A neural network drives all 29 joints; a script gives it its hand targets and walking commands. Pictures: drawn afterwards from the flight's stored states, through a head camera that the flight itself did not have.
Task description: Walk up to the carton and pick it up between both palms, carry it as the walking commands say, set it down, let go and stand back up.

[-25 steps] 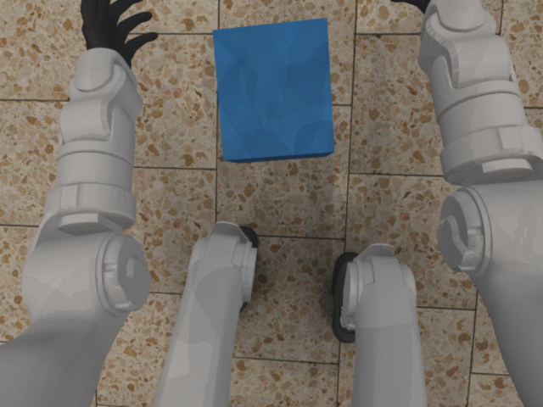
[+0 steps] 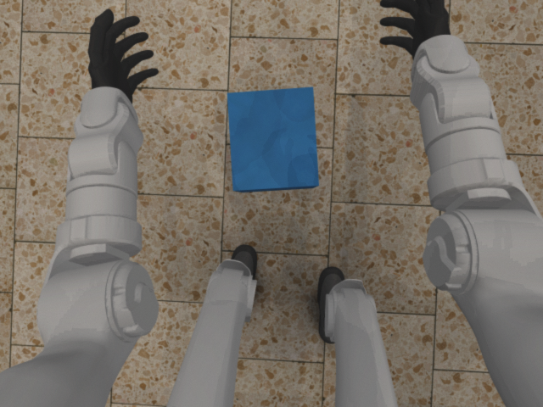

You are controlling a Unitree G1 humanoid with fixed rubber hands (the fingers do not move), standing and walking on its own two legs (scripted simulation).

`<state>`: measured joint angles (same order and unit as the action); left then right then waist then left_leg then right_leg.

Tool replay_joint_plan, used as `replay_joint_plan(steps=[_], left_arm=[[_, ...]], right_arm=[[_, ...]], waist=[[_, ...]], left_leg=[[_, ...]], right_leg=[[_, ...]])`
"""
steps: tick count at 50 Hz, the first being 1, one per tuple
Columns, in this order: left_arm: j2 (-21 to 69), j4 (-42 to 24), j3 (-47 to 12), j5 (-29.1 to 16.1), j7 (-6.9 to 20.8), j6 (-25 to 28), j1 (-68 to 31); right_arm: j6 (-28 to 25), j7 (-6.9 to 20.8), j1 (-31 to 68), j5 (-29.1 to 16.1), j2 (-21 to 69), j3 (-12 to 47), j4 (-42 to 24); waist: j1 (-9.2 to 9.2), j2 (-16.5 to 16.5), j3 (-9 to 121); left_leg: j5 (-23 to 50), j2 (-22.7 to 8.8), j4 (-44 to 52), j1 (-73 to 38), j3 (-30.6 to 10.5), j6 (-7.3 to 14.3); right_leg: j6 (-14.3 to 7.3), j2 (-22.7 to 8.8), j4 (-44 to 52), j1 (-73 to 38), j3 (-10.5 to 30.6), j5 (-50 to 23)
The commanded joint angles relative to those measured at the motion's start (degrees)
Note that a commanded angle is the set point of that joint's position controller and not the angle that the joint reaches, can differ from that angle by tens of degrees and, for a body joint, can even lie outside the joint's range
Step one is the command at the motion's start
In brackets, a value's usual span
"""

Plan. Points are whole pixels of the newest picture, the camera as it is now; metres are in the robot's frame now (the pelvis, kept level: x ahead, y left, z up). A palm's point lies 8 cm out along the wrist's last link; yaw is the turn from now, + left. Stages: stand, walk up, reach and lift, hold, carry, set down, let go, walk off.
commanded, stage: set down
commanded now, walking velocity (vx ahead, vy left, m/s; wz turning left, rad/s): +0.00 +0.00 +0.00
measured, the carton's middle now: (273, 145) +0.51 +0.08 -0.54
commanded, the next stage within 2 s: let go in 0.16 s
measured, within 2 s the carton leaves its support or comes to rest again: neither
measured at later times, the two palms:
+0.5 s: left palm (88, 126) +0.42 +0.25 -0.04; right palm (461, 102) +0.49 -0.13 -0.05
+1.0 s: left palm out of the picture +0.26 +0.24 +0.08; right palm out of the picture +0.33 -0.21 +0.06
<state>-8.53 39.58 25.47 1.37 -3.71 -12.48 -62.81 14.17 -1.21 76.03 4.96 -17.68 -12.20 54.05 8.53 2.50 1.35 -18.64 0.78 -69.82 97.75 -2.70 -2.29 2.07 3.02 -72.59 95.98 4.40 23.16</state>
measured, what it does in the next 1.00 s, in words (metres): rises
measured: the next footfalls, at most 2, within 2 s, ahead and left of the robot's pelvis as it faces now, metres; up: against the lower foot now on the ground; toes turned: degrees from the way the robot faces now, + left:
none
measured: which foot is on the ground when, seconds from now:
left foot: down 0.00-1.00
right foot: down 0.00-1.00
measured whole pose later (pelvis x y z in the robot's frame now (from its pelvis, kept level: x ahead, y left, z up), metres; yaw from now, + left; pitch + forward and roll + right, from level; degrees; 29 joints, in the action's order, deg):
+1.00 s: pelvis +0.09 +0.00 +0.15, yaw +1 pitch +11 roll +0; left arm -10.2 24.8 2.9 0.1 4.6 -0.7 7.6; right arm 0.6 0.1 1.1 3.5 -9.4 -6.6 31.8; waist 3.6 -1.0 -1.3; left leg -12.3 0.9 -28.0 26.8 -3.2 -1.1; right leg 0.9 0.5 -29.7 24.6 4.7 16.2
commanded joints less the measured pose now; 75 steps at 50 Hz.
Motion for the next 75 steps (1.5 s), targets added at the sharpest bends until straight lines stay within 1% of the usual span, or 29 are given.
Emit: replay_joint_plan(steps=[1,4,7,9,11,13,16,18,20,22,25,28,31,37,40,43,46,50,52,55,60,65,68,71,75], left_arm=[[-5.8,-7.2,0.6,0.9,0.3,1.4,-10.6],[-4.2,-6.8,1.1,2.1,0.7,1.7,-9.6],[-2.4,-5.2,1.7,4.2,1.2,2.2,-9.3],[-1.8,-4.8,2.4,5.5,1.4,2.5,-9.5],[-1.6,-4.7,2.9,6.5,1.5,2.7,-9.1],[-1.7,-4.8,2.8,7.5,1.8,3.0,-6.9],[-2.3,-6.4,1.6,8.6,2.9,3.8,0.2],[-3.3,-9.4,-0.5,8.5,4.0,4.3,6.2],[-5.0,-13.5,-3.5,7.7,5.4,4.5,12.2],[-6.3,-17.0,-6.1,6.6,6.7,4.5,16.5],[-7.4,-19.6,-9.1,4.7,8.3,4.7,23.5],[-7.8,-19.3,-11.0,2.4,9.6,5.6,30.3],[-7.9,-17.2,-12.1,1.1,10.2,7.0,35.3],[-5.9,-14.8,-16.0,-0.2,10.0,9.4,49.2],[-5.4,-15.2,-17.9,-0.8,9.6,10.7,55.4],[-6.0,-17.3,-19.3,-1.1,8.9,11.9,61.6],[-6.9,-19.8,-20.4,-1.3,8.3,12.8,66.3],[-7.5,-21.3,-21.6,-1.5,7.9,13.0,70.8],[-8.0,-21.0,-21.7,-1.5,7.9,12.7,72.0],[-9.1,-20.8,-21.6,-1.1,8.0,11.8,73.7],[-10.0,-21.0,-21.6,0.1,8.0,9.4,75.1],[-10.4,-20.8,-21.5,0.5,8.0,7.2,74.5],[-10.5,-20.8,-21.4,0.5,7.8,6.1,74.3],[-10.3,-22.1,-21.8,0.9,6.7,4.0,73.1],[-9.9,-22.4,-22.4,0.6,5.4,1.6,72.9]], right_arm=[[-1.5,0.7,15.4,1.0,-4.6,-1.4,-6.4],[-2.0,1.5,14.1,2.2,-4.1,-2.6,-5.2],[-2.8,2.5,13.1,4.0,-3.5,-4.4,-2.7],[-3.4,3.0,12.9,5.0,-3.3,-5.5,-2.1],[-3.8,3.1,12.3,5.8,-3.2,-6.2,-1.9],[-4.0,2.6,10.0,6.6,-2.2,-6.5,-2.4],[-4.2,0.7,2.3,7.8,0.4,-6.1,-6.4],[-4.1,-1.1,-4.3,7.9,2.5,-4.9,-11.7],[-4.0,-3.3,-11.1,7.4,4.4,-3.9,-18.3],[-3.9,-4.8,-16.1,6.5,5.6,-2.8,-24.3],[-4.3,-5.8,-24.5,4.4,7.5,-0.6,-30.6],[-5.6,-5.6,-33.3,2.7,9.4,1.3,-32.6],[-7.3,-4.8,-39.3,2.4,8.1,1.3,-31.3],[-10.3,-2.2,-52.9,2.2,6.3,2.2,-26.7],[-11.7,-0.9,-58.3,1.4,5.9,2.8,-25.1],[-13.1,0.0,-64.4,0.2,5.2,3.6,-25.2],[-14.4,0.9,-69.6,-1.0,4.3,4.1,-26.4],[-15.1,1.9,-76.0,-2.3,3.3,5.1,-29.1],[-14.9,2.3,-78.4,-2.8,2.8,5.7,-30.7],[-13.8,3.1,-82.6,-3.2,2.7,6.9,-32.5],[-11.5,4.3,-87.4,-3.6,2.3,8.3,-34.0],[-9.8,5.0,-86.8,-3.6,1.7,8.5,-34.8],[-9.2,5.3,-86.9,-3.7,1.4,8.1,-34.7],[-9.9,4.8,-87.0,-4.7,0.8,7.6,-32.9],[-10.6,4.0,-87.3,-5.8,0.6,7.5,-31.4]], waist=[[2.96,4.8,59.8],[2.69,4.2,56.4],[2.26,3.9,51.9],[2.21,3.8,51.0],[2.28,3.8,51.8],[2.32,3.8,54.2],[2.09,4.2,60.4],[1.43,4.5,65.1],[0.4,4.1,67.5],[-0.3,3.1,65.5],[-1.01,0.4,59.4],[-1.53,-2.3,51.7],[-2.15,-3.5,43.9],[-3.21,-4.0,29.1],[-3.79,-3.9,23.9],[-4.33,-3.6,21.1],[-5.32,-2.7,17.3],[-6.58,-1.2,13.1],[-6.94,-0.2,10.9],[-7.27,0.8,7.7],[-7.72,0.2,1.4],[-7.51,-0.3,-2.4],[-7.59,-0.7,-2.6],[-7.74,-1.8,-1.5],[-8.48,-1.7,-1.7]], left_leg=[[23.0,3.7,8.0,-37.7,8.4,-2.1],[23.3,3.3,11.3,-40.6,7.9,-1.9],[22.3,3.0,13.6,-41.9,7.3,-1.9],[22.4,2.9,14.5,-43.3,7.0,-1.9],[23.6,2.9,15.1,-45.0,6.9,-1.9],[25.9,3.0,14.9,-47.2,6.9,-1.8],[31.9,3.6,14.1,-50.5,6.8,-1.6],[36.2,3.9,14.0,-53.0,6.5,-1.3],[38.5,4.2,15.1,-56.6,6.0,-0.8],[38.5,4.0,16.7,-60.0,5.3,-0.3],[37.2,3.2,19.3,-66.3,4.3,0.2],[36.5,2.5,21.9,-73.8,2.9,0.5],[32.6,1.8,25.4,-78.0,2.1,0.4],[23.8,1.1,33.7,-80.0,2.4,0.0],[21.2,0.9,36.9,-81.6,2.4,-0.4],[22.4,0.8,39.1,-85.3,2.2,-0.4],[23.7,1.0,41.3,-89.4,2.1,-0.1],[26.2,1.6,43.6,-93.3,2.4,0.0],[26.2,1.9,44.4,-94.1,2.7,0.2],[23.8,2.7,45.5,-94.1,3.4,0.6],[19.2,3.8,46.4,-94.2,4.3,1.3],[16.7,4.3,46.5,-94.6,4.6,1.4],[17.1,4.2,46.3,-95.1,4.3,1.4],[17.6,4.0,46.1,-94.6,3.6,0.8],[17.2,3.7,45.3,-92.3,3.2,0.3]], right_leg=[[0.3,3.7,9.4,-35.1,-5.1,-17.8],[0.2,3.5,12.8,-34.5,-5.1,-16.9],[0.1,3.3,15.4,-32.4,-5.4,-14.8],[0.1,3.3,16.6,-31.8,-5.5,-14.3],[0.1,3.3,17.4,-32.5,-5.6,-15.0],[0.1,3.3,17.5,-34.8,-5.5,-17.5],[0.4,3.2,16.9,-41.2,-4.9,-25.6],[0.8,3.1,16.6,-47.0,-4.4,-32.4],[1.2,3.0,17.6,-51.8,-4.1,-35.9],[1.3,3.0,19.7,-53.5,-3.8,-34.8],[1.3,2.5,23.8,-52.9,-3.5,-29.1],[0.9,2.2,28.2,-50.1,-3.9,-22.5],[0.4,2.2,32.1,-48.5,-4.8,-16.3],[-0.5,2.1,38.9,-54.3,-6.0,-10.5],[-0.9,1.6,41.4,-58.8,-6.0,-9.8],[-1.2,1.2,43.4,-63.9,-5.7,-11.7],[-1.5,0.8,45.9,-68.8,-5.1,-14.6],[-1.2,-0.1,48.9,-76.0,-4.4,-20.2],[-1.0,-0.7,50.2,-79.1,-4.1,-22.3],[-0.5,-1.5,51.6,-82.9,-3.8,-23.9],[0.1,-2.2,53.5,-85.1,-3.3,-22.5],[0.7,-2.0,53.9,-85.2,-3.7,-20.0],[0.7,-1.5,53.2,-85.6,-4.1,-20.3],[0.3,-1.2,51.9,-86.9,-4.3,-21.5],[-0.2,-1.1,50.1,-87.3,-4.6,-22.9]])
